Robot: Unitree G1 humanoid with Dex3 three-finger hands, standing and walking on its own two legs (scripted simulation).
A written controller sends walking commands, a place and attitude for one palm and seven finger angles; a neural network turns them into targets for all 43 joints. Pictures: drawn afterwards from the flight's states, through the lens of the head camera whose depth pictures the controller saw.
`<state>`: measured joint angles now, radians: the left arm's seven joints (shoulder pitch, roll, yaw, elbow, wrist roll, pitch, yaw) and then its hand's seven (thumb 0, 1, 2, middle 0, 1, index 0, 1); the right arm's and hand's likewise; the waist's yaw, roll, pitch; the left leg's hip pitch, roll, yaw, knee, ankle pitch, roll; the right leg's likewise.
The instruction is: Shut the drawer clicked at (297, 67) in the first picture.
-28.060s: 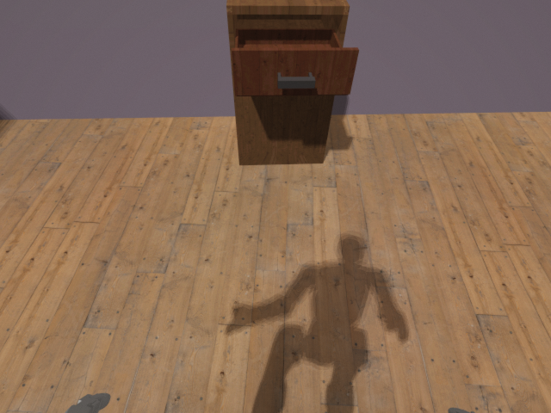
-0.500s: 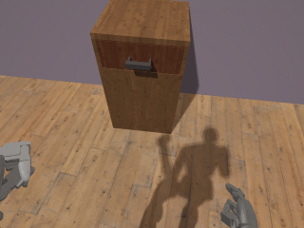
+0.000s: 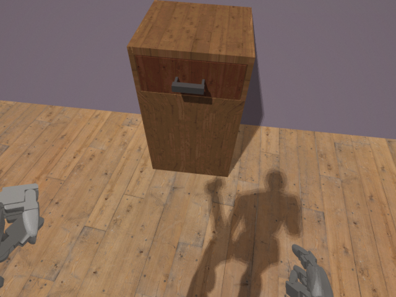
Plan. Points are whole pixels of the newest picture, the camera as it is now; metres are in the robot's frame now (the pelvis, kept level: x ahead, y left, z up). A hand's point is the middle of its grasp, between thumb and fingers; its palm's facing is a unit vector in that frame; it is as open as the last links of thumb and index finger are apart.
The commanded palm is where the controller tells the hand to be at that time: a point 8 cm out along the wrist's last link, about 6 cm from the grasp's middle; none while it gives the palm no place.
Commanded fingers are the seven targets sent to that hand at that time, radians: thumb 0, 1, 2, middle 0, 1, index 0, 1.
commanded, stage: stop stepping back and stand still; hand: left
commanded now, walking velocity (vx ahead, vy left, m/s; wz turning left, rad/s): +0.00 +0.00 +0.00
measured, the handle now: (189, 84) +0.85 +0.09 -0.09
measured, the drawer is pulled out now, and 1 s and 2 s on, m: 0.00 0.00 0.00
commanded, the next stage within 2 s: let the arm hang, fingers relaxed in 0.08 s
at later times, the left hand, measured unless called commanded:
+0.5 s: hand out of the picture +0.03 +0.18 -0.17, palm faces -0.03 -0.97 -0.22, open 3.2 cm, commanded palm none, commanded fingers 0.00 0.90 0.90 -0.72 -0.86 -0.72 -0.86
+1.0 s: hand out of the picture +0.02 +0.18 -0.16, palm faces +0.01 -0.97 -0.26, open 7.1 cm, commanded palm none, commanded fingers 0.00 0.90 0.90 -0.20 -0.30 -0.20 -0.30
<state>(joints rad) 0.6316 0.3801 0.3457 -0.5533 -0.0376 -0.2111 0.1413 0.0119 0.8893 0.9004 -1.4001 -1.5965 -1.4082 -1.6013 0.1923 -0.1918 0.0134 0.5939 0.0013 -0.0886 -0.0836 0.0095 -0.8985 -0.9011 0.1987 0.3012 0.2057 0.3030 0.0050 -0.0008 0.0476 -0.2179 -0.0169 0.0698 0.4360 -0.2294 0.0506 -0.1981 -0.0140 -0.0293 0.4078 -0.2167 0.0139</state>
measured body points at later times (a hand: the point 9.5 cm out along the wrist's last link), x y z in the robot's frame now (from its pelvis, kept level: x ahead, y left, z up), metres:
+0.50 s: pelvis -0.02 -0.01 -0.01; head +0.01 +0.00 +0.44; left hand +0.04 +0.23 -0.15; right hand +0.06 -0.28 -0.14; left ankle +0.00 +0.08 -0.74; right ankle +0.00 -0.13 -0.74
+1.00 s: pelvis -0.01 -0.02 +0.00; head +0.00 -0.04 +0.45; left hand +0.02 +0.23 -0.14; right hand +0.00 -0.24 -0.17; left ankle +0.00 +0.08 -0.74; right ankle +0.00 -0.13 -0.74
